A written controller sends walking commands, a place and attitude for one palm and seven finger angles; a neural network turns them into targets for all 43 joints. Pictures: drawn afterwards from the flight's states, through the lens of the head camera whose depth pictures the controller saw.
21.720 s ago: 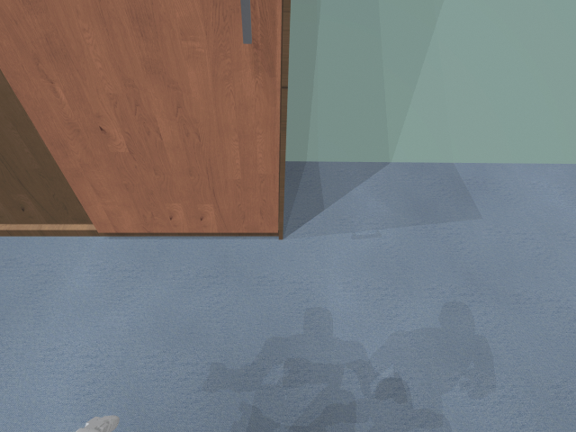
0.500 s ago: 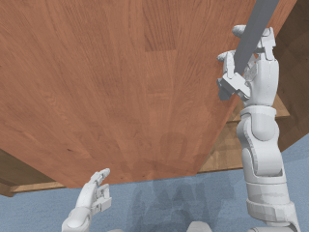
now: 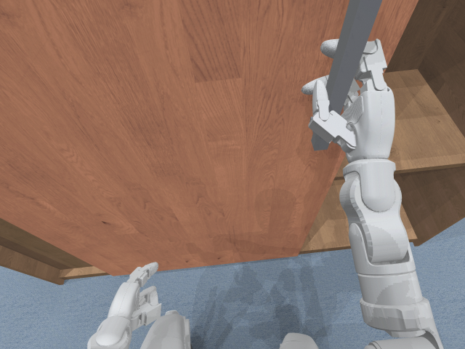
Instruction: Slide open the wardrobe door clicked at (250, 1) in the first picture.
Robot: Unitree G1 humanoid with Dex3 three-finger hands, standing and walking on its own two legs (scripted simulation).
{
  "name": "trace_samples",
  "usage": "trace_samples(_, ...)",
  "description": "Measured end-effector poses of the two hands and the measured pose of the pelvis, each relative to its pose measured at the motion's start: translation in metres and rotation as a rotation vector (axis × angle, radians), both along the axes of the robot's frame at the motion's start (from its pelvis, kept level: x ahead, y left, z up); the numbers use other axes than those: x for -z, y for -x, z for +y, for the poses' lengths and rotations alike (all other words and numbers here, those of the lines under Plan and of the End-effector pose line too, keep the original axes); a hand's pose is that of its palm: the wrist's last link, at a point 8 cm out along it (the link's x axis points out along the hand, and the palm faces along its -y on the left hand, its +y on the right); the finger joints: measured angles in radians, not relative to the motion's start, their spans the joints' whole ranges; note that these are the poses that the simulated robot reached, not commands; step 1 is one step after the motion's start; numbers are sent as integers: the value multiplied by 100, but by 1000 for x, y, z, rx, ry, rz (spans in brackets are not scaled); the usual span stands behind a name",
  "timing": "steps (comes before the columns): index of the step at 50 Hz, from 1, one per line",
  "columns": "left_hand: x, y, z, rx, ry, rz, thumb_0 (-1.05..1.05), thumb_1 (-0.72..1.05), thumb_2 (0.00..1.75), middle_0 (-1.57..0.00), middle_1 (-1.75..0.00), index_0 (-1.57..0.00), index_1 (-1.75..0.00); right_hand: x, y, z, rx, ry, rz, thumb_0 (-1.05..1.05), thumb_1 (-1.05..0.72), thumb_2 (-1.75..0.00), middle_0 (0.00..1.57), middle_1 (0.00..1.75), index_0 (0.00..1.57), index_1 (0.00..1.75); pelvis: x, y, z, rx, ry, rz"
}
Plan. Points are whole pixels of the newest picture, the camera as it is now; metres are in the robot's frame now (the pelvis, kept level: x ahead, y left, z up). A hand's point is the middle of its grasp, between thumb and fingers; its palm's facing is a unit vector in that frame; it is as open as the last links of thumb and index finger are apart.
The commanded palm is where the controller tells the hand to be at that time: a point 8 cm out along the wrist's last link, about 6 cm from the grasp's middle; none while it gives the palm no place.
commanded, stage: step sideways, sliding the door along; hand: right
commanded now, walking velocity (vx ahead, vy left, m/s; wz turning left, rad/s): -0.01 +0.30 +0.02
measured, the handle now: (335, 70) +0.41 -0.16 +0.22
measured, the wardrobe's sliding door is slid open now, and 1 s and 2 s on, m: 0.51 0.68 0.68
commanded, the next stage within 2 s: stop walking and hold the door there in 0.92 s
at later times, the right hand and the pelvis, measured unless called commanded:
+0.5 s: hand (220, 126) +0.36 -0.02 +0.20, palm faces +0.08 +1.00 +0.02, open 6.7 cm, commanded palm +0.34 +0.00 +0.18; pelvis +0.00 +0.12 -0.01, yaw -1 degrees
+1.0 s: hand (181, 125) +0.37 +0.03 +0.20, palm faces +0.33 +0.94 -0.03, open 6.8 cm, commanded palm +0.33 +0.05 +0.19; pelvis +0.00 +0.24 -0.01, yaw -2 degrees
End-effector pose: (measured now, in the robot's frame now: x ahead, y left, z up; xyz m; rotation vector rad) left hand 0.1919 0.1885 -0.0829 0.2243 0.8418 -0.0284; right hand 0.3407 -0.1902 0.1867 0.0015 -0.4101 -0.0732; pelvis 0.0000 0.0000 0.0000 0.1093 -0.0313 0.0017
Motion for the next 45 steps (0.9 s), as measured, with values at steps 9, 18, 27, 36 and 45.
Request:
trace_samples(9,35,-32,59,43,88,-98,1,90,90,-20,-30,-20,-30,-1,3,45,181,70,-2,-1,-74,-85,47,141,11,124,30,-1,71,52,49,-8)
trace_samples(18,20,-20,118,-40,-36,-51,1,90,90,-20,-30,-20,-30,1,2,86,65,22,-24,1,-76,-82,46,140,13,121,24,3,86,39,85,-9)
trace_samples(27,0,-5,141,7,-12,-6,1,90,90,-20,-30,-20,-30,0,3,132,11,-8,-5,3,-76,-82,44,140,16,123,5,5,129,15,15,-12)
trace_samples(36,30,-23,175,76,115,-70,1,90,90,-20,-30,-20,-30,-1,5,173,153,47,-11,0,-74,-85,48,141,13,125,29,4,202,45,53,-9)
trace_samples(45,33,-20,240,-11,6,-15,1,90,90,-20,-30,-20,-30,-2,7,177,254,50,10,-1,-73,-85,47,141,15,123,23,0,223,57,90,5)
